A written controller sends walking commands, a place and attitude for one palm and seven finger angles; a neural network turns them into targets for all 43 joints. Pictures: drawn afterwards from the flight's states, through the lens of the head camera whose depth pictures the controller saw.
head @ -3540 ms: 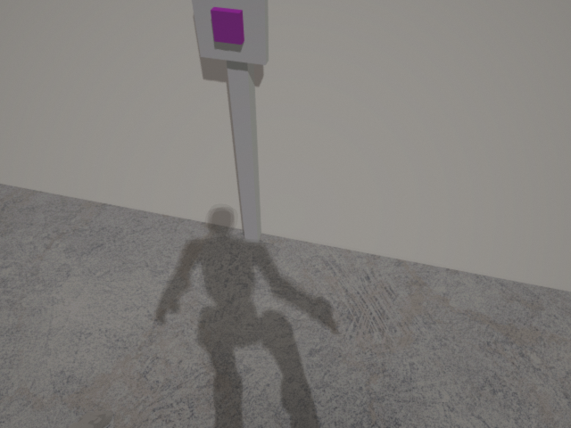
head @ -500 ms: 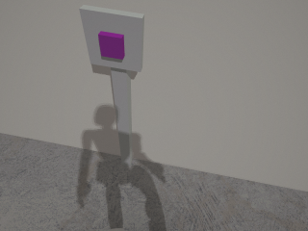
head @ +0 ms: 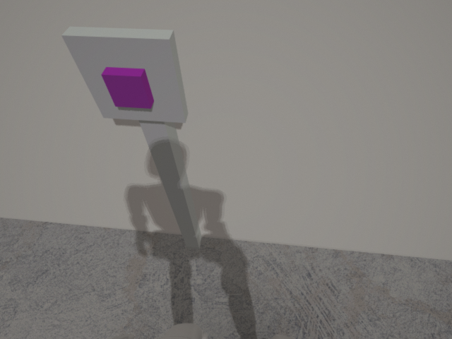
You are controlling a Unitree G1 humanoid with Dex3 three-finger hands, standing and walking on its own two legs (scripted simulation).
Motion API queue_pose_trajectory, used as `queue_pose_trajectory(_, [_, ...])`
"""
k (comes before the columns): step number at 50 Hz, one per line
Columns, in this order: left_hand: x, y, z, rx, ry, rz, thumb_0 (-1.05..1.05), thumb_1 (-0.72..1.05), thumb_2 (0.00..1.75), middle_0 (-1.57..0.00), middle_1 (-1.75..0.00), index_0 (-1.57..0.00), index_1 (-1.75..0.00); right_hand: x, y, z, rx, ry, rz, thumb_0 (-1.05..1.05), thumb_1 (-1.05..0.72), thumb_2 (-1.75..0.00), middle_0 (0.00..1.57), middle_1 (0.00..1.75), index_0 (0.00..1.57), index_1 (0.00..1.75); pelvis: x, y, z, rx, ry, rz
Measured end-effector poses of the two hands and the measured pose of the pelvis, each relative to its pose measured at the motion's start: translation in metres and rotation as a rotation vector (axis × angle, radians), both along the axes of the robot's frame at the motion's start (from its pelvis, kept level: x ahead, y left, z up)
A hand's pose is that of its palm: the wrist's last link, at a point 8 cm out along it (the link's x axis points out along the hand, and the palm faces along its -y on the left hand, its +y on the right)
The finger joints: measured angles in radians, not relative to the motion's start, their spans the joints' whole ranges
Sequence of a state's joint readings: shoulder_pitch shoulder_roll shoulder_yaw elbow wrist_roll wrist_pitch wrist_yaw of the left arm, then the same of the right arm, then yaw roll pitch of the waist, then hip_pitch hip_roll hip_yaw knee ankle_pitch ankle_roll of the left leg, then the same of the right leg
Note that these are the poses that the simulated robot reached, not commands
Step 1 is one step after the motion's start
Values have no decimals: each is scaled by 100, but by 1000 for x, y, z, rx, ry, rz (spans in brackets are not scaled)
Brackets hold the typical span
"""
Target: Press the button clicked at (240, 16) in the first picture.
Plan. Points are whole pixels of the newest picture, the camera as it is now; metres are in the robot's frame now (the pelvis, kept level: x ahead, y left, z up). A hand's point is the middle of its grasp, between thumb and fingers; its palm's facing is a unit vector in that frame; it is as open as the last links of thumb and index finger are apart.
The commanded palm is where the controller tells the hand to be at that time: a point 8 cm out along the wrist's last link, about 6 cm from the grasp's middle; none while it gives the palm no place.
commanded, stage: come to a stop and stand still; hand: left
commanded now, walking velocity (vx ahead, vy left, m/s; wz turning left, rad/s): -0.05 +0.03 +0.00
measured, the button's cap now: (129, 87) +0.51 +0.20 +0.16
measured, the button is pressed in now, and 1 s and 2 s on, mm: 0 0 0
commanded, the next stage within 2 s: look again from close up in 0.80 s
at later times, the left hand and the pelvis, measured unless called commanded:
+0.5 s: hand out of the picture -0.05 +0.27 -0.16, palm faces +0.04 -0.96 -0.28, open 7.4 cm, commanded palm none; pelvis -0.07 +0.07 +0.00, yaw +0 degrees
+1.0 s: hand out of the picture -0.09 +0.24 -0.16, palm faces +0.05 -0.98 -0.17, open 7.4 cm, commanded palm none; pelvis -0.08 +0.08 +0.01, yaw +1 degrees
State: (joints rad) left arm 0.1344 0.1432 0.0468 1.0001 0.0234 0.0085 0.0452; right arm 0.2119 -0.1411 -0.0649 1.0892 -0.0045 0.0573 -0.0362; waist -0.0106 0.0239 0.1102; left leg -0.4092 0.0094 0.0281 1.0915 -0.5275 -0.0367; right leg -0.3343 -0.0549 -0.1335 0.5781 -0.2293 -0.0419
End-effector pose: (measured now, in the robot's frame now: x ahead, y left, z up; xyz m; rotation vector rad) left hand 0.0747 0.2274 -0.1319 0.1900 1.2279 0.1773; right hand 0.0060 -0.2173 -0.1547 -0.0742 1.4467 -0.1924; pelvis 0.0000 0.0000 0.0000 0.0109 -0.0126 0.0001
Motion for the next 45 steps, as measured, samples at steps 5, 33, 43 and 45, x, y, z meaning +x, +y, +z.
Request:
queue_pose_trajectory(5, [-7, 14, -2, -20, -37, 8, 0, 91, 90, -20, -30, -20, -30, 27, -3, 11, -52, -110, 48, 0, -91, -90, 20, 30, 20, 30, -15, 14, 0, -5, -1, 4])
queue_pose_trajectory(33, [-154, 87, 3, -26, 105, 30, 1, 91, 90, -20, -30, -20, -30, -77, 65, 16, -40, -119, 91, 0, -93, -90, 20, 30, 20, 30, -79, 84, 5, -14, -18, 1])
queue_pose_trajectory(43, [-166, 71, -1, -64, 120, 45, 0, 91, 90, -20, -30, -20, -30, -102, 73, 13, -18, -39, 88, 1, -91, -90, 20, 30, 20, 30, -84, 83, 7, -9, -25, 16])
queue_pose_trajectory(45, [-169, 68, -2, -69, 126, 45, 0, 91, 90, -20, -30, -20, -30, -97, 75, 13, -12, -57, 88, 1, -91, -90, 20, 30, 20, 30, -84, 82, 7, -10, -26, 16])
